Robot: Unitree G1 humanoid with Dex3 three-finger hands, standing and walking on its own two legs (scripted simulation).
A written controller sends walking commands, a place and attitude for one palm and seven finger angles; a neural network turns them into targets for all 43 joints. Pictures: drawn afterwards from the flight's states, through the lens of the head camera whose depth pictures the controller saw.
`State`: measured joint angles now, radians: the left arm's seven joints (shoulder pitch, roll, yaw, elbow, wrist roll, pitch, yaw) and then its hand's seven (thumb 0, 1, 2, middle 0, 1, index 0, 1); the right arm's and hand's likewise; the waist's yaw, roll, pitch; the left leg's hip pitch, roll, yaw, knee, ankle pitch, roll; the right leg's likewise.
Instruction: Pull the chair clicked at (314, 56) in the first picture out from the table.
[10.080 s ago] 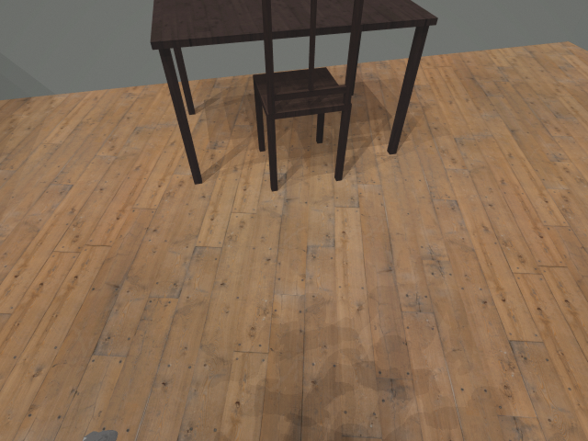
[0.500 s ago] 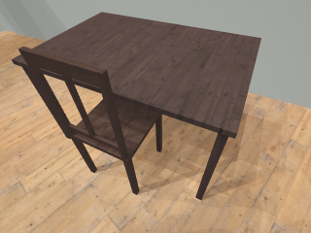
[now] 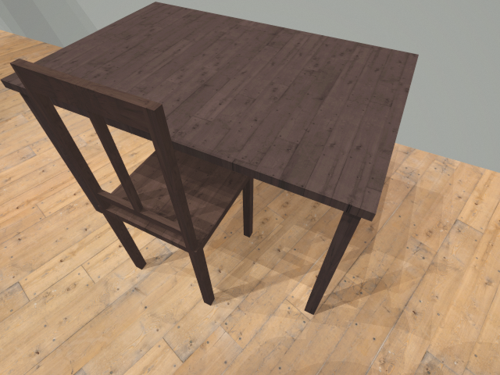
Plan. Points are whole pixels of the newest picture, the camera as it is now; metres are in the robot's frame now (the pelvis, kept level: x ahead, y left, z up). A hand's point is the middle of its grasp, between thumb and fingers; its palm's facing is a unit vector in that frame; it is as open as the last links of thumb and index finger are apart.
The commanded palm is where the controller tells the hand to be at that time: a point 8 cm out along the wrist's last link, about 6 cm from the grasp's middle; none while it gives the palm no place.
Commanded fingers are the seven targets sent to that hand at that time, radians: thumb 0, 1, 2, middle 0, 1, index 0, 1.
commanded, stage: look again from close up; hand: left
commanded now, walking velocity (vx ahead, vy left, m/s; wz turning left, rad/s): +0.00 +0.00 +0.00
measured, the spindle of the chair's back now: (119, 167) +0.57 +0.36 -0.07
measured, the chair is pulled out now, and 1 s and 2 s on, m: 0.00 0.00 0.00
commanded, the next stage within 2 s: shuffle to correct the standing spot in 0.74 s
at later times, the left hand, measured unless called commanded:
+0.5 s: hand out of the picture +0.01 +0.24 -0.18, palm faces +0.03 -0.97 -0.23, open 7.4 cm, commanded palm none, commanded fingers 0.00 0.90 0.90 -0.20 -0.30 -0.20 -0.30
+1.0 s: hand out of the picture +0.00 +0.21 -0.18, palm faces +0.02 -0.98 -0.18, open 7.4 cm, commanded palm none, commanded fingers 0.00 0.90 0.90 -0.20 -0.30 -0.20 -0.30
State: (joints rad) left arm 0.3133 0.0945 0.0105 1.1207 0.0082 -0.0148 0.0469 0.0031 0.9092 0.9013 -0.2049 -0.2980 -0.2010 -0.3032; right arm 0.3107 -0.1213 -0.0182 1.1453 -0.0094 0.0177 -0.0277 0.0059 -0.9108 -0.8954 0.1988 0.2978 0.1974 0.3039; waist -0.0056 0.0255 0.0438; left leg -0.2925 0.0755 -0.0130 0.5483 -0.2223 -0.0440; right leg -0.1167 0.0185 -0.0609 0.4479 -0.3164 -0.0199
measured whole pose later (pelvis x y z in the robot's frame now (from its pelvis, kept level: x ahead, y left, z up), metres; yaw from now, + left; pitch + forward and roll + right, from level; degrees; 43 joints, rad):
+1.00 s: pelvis +0.01 +0.04 +0.00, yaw -2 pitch +0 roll +0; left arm 0.32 0.15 0.01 1.07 0.02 0.01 0.03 0.00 0.91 0.90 -0.20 -0.30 -0.20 -0.30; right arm 0.24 -0.17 0.00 1.09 -0.01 0.01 -0.02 0.01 -0.92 -0.90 0.20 0.30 0.20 0.30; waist 0.02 -0.02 0.03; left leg -0.26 0.00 0.08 0.53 -0.27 0.03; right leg -0.16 -0.05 0.00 0.51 -0.35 0.04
